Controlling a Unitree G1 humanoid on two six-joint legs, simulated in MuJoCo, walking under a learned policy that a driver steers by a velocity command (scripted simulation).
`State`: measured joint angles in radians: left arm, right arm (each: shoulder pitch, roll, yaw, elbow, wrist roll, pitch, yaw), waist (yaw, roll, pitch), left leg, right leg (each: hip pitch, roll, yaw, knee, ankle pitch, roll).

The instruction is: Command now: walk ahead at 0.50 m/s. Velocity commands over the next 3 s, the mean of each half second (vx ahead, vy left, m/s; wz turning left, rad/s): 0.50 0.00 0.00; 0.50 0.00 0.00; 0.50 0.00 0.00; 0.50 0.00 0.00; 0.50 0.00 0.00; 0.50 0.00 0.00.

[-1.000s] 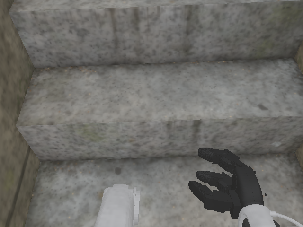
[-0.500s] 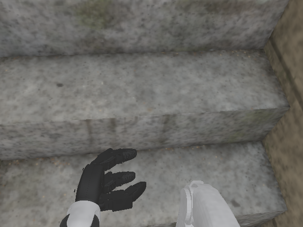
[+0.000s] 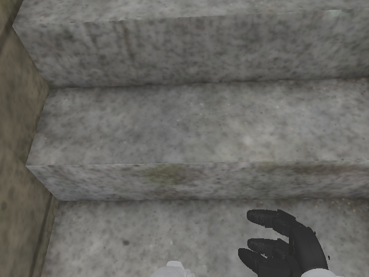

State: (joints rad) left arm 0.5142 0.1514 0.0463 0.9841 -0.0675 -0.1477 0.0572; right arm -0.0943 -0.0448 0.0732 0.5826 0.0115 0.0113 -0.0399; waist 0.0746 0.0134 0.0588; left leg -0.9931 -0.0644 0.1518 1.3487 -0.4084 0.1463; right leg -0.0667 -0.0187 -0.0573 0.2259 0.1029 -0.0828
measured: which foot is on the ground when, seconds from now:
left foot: down 0.00-0.42, up 0.44-0.84, down 0.86-1.00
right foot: down 0.00-0.02, up 0.04-0.40, down 0.42-0.88, up 0.90-1.00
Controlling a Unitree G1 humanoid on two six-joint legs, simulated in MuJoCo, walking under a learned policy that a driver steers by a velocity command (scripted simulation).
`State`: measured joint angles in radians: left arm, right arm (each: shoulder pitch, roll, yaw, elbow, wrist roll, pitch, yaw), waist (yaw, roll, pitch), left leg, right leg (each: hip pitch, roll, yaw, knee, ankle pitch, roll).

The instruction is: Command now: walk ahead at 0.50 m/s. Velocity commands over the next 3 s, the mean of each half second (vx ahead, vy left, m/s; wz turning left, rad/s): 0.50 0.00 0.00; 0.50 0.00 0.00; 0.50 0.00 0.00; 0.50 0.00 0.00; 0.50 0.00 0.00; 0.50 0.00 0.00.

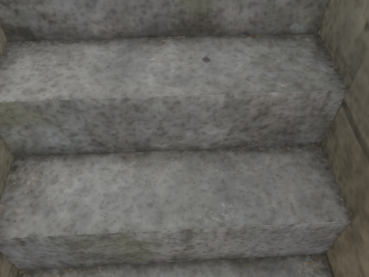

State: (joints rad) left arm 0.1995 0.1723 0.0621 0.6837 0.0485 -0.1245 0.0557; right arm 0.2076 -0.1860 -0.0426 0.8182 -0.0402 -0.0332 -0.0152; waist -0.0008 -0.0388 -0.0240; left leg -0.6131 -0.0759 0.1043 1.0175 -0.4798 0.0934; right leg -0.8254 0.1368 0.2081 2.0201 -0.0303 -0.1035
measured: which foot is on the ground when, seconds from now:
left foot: down 0.00-0.32, up 0.34-0.72, down 0.74-1.00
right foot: up 0.00-0.28, down 0.30-0.76, up 0.78-1.00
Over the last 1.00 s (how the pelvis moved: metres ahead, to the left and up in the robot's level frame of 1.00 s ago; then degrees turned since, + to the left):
0.54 0.00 0.49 -1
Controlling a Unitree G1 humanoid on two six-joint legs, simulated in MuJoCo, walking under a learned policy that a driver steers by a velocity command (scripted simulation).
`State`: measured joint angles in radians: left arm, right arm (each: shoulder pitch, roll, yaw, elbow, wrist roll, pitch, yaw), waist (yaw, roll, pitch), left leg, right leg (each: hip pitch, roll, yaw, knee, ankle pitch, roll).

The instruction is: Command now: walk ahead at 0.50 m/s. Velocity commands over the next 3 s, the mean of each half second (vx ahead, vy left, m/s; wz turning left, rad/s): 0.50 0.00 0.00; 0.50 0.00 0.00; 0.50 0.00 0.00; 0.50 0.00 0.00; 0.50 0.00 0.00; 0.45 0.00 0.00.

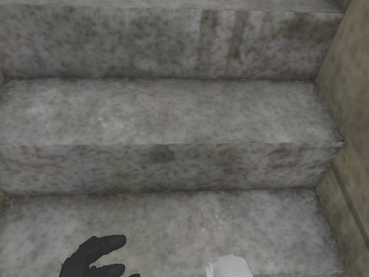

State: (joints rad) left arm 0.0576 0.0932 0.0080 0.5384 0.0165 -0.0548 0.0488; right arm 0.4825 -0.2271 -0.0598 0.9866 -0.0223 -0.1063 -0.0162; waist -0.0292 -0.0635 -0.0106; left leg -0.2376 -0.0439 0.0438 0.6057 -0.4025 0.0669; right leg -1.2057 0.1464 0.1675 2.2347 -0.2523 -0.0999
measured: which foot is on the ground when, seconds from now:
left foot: down 0.00-0.18, up 0.20-0.54, down 0.56-0.98, up 1.00-1.00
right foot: up 0.00-0.14, down 0.16-0.56, up 0.58-0.94, down 0.96-1.00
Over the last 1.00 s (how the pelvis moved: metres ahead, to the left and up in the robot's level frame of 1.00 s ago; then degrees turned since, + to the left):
0.55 0.05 0.47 0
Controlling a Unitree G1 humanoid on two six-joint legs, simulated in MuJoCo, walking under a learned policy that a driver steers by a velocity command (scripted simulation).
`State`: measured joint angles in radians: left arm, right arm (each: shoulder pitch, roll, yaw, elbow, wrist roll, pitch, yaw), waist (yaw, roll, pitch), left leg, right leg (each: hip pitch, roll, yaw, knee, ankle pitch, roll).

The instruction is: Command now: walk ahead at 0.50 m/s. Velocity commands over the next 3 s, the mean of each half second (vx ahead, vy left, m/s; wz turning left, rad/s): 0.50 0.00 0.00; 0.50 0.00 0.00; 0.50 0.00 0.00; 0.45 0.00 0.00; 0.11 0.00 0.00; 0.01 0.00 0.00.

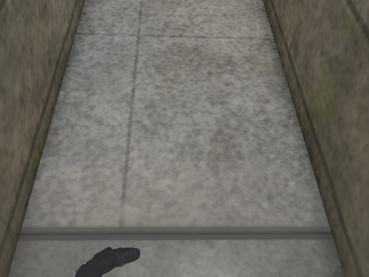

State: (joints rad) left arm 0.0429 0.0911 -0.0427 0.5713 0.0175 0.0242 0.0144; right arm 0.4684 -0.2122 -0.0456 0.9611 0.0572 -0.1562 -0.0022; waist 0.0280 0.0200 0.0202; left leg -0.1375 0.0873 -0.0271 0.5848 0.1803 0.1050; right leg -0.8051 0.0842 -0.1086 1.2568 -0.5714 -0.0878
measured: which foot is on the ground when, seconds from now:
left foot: up 0.00-0.36, down 0.38-0.86, up 0.88-1.00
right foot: down 0.00-0.40, up 0.42-0.84, down 0.86-1.00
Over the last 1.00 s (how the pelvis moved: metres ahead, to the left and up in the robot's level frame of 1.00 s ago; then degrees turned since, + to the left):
0.58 0.02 0.50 0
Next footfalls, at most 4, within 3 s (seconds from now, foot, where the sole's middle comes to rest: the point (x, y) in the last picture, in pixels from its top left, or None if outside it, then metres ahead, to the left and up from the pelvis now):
0.38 left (140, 254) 0.41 0.14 -0.45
0.86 right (221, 161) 0.72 -0.08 -0.44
1.34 left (144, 100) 0.96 0.19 -0.44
1.86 right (200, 43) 1.32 -0.01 -0.44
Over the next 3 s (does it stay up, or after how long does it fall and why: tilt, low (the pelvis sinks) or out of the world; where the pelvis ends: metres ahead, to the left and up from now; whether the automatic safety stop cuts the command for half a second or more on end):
stays up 1.37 0.08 0.33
